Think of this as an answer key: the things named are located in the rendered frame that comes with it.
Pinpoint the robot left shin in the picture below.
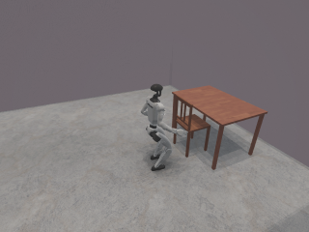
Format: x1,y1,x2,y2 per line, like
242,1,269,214
154,141,163,157

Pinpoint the robot right hand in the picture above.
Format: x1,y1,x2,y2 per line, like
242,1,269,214
177,129,188,137

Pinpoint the right robot forearm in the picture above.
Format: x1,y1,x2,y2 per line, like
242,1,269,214
159,122,178,134

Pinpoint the table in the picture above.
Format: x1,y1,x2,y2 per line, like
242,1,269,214
172,85,267,170

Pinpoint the chair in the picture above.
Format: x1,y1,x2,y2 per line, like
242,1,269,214
173,95,211,158

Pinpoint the robot torso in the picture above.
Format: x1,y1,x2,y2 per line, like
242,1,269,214
147,99,161,136

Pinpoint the robot left upper arm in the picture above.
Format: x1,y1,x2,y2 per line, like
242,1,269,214
140,96,151,115

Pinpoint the robot right upper arm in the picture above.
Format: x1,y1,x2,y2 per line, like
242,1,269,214
156,102,165,126

